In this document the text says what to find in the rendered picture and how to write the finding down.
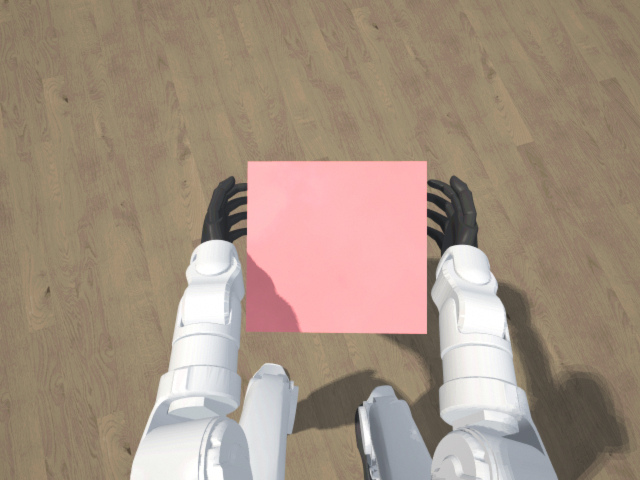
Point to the right robot forearm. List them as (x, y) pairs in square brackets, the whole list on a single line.
[(480, 389)]

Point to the right robot upper arm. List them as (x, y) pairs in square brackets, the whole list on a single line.
[(470, 454)]

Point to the robot left hand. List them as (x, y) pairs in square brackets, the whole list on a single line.
[(217, 223)]

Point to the robot right foot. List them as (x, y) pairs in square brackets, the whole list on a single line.
[(366, 467)]

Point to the left robot forearm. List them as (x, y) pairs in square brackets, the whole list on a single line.
[(202, 379)]

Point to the carton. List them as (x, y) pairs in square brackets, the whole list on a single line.
[(337, 247)]

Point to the robot right hand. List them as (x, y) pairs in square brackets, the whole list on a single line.
[(460, 228)]

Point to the left robot upper arm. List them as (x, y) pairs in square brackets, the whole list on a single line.
[(213, 448)]

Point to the robot right shin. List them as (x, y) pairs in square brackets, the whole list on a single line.
[(379, 391)]

